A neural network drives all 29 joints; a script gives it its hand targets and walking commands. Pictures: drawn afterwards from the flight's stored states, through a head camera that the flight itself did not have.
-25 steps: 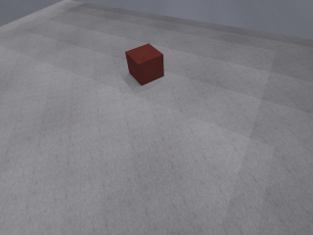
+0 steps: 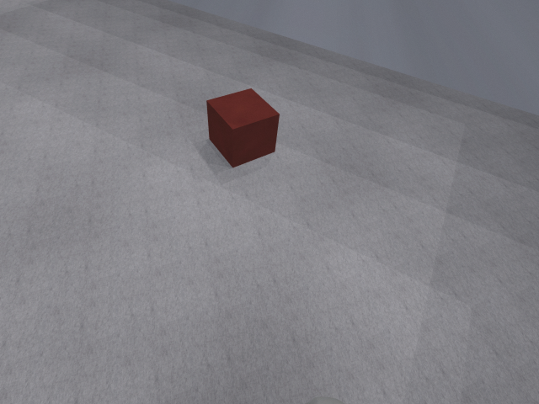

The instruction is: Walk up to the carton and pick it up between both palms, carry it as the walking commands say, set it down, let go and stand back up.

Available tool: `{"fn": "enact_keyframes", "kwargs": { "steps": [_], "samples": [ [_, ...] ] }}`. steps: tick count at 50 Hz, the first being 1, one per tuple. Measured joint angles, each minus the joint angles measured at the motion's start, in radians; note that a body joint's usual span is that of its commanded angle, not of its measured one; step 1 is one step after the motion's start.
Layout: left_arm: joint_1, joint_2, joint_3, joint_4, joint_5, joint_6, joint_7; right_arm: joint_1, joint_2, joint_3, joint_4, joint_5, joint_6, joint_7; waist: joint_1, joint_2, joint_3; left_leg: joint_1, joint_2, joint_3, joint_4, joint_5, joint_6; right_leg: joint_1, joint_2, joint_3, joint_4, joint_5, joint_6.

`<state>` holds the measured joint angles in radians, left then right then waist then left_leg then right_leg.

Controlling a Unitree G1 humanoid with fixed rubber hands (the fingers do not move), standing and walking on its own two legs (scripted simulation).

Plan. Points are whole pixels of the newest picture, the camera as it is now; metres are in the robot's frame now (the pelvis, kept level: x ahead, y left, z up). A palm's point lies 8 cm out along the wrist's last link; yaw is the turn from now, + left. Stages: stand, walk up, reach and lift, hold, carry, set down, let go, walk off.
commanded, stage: walk up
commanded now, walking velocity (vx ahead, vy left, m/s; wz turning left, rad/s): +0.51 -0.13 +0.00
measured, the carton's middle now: (242, 127) +1.57 +0.05 -0.65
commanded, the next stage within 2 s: none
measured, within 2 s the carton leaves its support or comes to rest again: neither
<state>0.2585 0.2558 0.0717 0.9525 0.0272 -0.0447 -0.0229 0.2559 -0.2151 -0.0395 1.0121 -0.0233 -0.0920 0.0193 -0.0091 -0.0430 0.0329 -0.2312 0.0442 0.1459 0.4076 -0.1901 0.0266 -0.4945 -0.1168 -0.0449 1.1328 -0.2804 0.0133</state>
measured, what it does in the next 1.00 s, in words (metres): walks ahead: right foot, then left foot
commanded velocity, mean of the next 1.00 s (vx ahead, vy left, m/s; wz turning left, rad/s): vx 0.50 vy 0.07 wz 0.00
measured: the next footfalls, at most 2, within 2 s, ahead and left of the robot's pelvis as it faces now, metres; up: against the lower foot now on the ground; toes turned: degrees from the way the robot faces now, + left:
right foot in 0.36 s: +0.34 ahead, -0.16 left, +0.00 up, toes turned -8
left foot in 0.88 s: +0.58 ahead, +0.15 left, +0.00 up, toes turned +9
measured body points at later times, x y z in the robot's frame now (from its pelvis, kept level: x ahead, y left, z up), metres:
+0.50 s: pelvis +0.25 -0.06 -0.01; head +0.28 -0.10 +0.44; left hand +0.32 +0.20 -0.13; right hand +0.23 -0.31 -0.18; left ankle +0.16 +0.09 -0.65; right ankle +0.30 -0.16 -0.74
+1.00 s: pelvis +0.49 +0.03 -0.01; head +0.53 +0.05 +0.44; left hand +0.47 +0.29 -0.16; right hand +0.60 -0.21 -0.14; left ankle +0.54 +0.14 -0.74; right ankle +0.38 -0.12 -0.66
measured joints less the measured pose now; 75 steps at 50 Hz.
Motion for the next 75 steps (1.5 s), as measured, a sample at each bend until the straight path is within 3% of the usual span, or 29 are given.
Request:
{"fn": "enact_keyframes", "kwargs": {
  "steps": [4,9,14,17,19,21,24,30,36,43,45,47,49,51,57,61,66,69,71,73,75],
  "samples": [
    [-0.094,0.001,0.002,-0.010,0.008,0.034,-0.015,0.124,0.007,-0.002,0.045,0.003,-0.007,-0.012,-0.048,-0.009,-0.004,0.107,0.000,-0.007,-0.069,-0.022,-0.008,-0.096,-0.003,-0.010,-0.075,0.109,0.023],
    [-0.177,-0.021,-0.009,-0.027,0.004,0.050,-0.032,0.219,0.032,-0.004,0.075,0.003,-0.003,-0.021,-0.079,-0.007,0.004,0.233,0.012,-0.014,-0.150,-0.052,-0.033,-0.127,-0.004,-0.015,-0.267,0.234,0.035],
    [-0.230,-0.060,-0.022,-0.055,-0.001,0.033,-0.032,0.243,0.042,-0.006,0.104,0.002,0.005,-0.022,-0.087,0.022,0.010,0.325,0.022,0.001,-0.173,-0.123,-0.065,-0.050,0.009,-0.066,-0.495,0.186,0.024],
    [-0.240,-0.063,-0.024,-0.058,0.004,0.007,-0.020,0.250,0.040,-0.003,0.120,0.004,0.013,-0.025,-0.098,0.039,-0.002,0.314,0.040,-0.009,-0.064,-0.225,-0.089,0.038,0.032,-0.098,-0.590,0.139,-0.008],
    [-0.231,-0.062,-0.013,-0.042,0.015,-0.021,-0.002,0.225,0.033,0.007,0.126,0.003,0.024,-0.025,-0.087,0.054,0.000,0.193,0.053,-0.050,0.232,-0.307,-0.069,0.031,0.039,-0.102,-0.538,0.142,-0.044],
    [-0.180,-0.057,-0.016,-0.015,0.013,-0.026,0.011,0.174,0.019,0.009,0.115,0.001,0.030,-0.023,-0.076,0.067,0.010,0.041,0.027,-0.108,0.555,-0.301,-0.055,0.045,0.036,-0.102,-0.498,0.082,-0.057],
    [-0.076,-0.048,-0.012,0.039,0.003,-0.023,0.018,0.099,-0.004,-0.006,0.092,-0.007,0.036,-0.010,-0.039,0.083,0.012,-0.117,0.034,-0.111,0.732,-0.171,-0.051,0.145,0.040,-0.103,-0.581,0.069,-0.047],
    [0.115,-0.041,-0.010,0.095,-0.005,-0.038,0.021,-0.024,-0.032,-0.019,0.020,-0.025,0.083,0.021,0.043,0.083,0.005,-0.318,0.068,-0.095,0.654,0.022,-0.060,0.308,0.035,-0.095,-0.731,0.068,-0.033],
    [0.239,-0.069,-0.015,0.109,-0.004,-0.033,0.027,-0.143,-0.024,-0.006,-0.039,-0.015,0.096,0.054,0.088,0.073,0.006,-0.355,0.072,-0.077,0.378,0.153,-0.080,0.436,0.021,-0.090,-0.834,0.044,0.004],
    [0.271,-0.063,-0.008,0.108,-0.010,-0.025,0.032,-0.241,0.011,0.013,-0.092,-0.005,0.071,0.058,0.107,0.050,0.004,-0.240,0.048,-0.026,0.117,0.082,-0.062,0.522,-0.011,-0.091,-0.834,-0.058,0.075],
    [0.265,-0.048,-0.011,0.109,-0.014,-0.019,0.029,-0.240,0.011,0.005,-0.088,-0.016,0.037,0.041,0.098,0.041,0.001,-0.194,0.042,-0.011,0.089,0.096,-0.026,0.467,-0.035,-0.084,-0.656,-0.156,0.051],
    [0.203,-0.027,-0.014,0.101,-0.014,-0.014,0.025,-0.210,0.015,-0.008,-0.069,-0.015,0.017,0.020,0.086,0.020,0.015,-0.204,0.030,-0.003,0.168,0.037,-0.008,0.323,-0.029,-0.013,-0.315,-0.202,0.011],
    [0.135,-0.015,-0.011,0.083,-0.011,-0.019,0.020,-0.149,0.012,-0.008,-0.040,-0.012,0.013,0.010,0.070,0.012,0.015,-0.155,0.023,0.002,0.146,-0.009,-0.004,0.189,-0.008,0.012,-0.076,-0.148,-0.011],
    [0.073,-0.009,-0.006,0.063,-0.007,-0.018,0.014,-0.081,0.011,-0.007,-0.009,-0.008,0.010,0.003,0.040,0.006,0.009,-0.089,0.017,0.006,0.084,-0.009,-0.013,0.088,-0.001,0.005,0.005,-0.074,-0.012],
    [-0.084,-0.005,0.004,0.022,0.011,0.026,-0.010,0.122,0.019,-0.004,0.069,0.003,-0.005,-0.011,-0.044,-0.002,-0.006,0.085,0.018,-0.011,-0.045,-0.036,-0.021,-0.082,0.003,-0.016,-0.088,0.093,0.023],
    [-0.156,-0.028,-0.010,-0.004,0.006,0.038,-0.026,0.202,0.035,-0.005,0.097,0.002,-0.004,-0.016,-0.068,0.003,0.000,0.202,0.024,-0.010,-0.126,-0.056,-0.042,-0.093,0.002,-0.026,-0.294,0.195,0.034],
    [-0.216,-0.066,-0.023,-0.036,-0.001,0.024,-0.026,0.235,0.047,-0.008,0.124,0.000,0.005,-0.020,-0.088,0.028,0.005,0.302,0.027,0.002,-0.151,-0.129,-0.074,-0.018,0.019,-0.072,-0.511,0.150,0.025],
    [-0.226,-0.066,-0.022,-0.036,0.006,-0.007,-0.013,0.246,0.048,-0.001,0.138,-0.002,0.014,-0.023,-0.096,0.041,-0.006,0.273,0.046,-0.012,0.008,-0.248,-0.088,0.063,0.038,-0.100,-0.594,0.146,-0.016],
    [-0.211,-0.067,-0.014,-0.018,0.014,-0.025,0.006,0.203,0.039,0.010,0.137,0.001,0.026,-0.024,-0.086,0.061,0.006,0.134,0.046,-0.073,0.345,-0.305,-0.063,0.043,0.042,-0.106,-0.506,0.101,-0.053],
    [-0.155,-0.061,-0.017,0.008,0.011,-0.026,0.015,0.151,0.026,0.009,0.123,-0.001,0.030,-0.020,-0.071,0.070,0.014,0.004,0.024,-0.109,0.609,-0.276,-0.053,0.083,0.041,-0.105,-0.508,0.054,-0.063],
    [-0.090,-0.054,-0.014,0.040,0.005,-0.026,0.020,0.099,0.012,-0.001,0.106,-0.005,0.033,-0.012,-0.045,0.078,0.015,-0.096,0.029,-0.107,0.711,-0.196,-0.052,0.151,0.043,-0.104,-0.571,0.056,-0.047]
  ]
}}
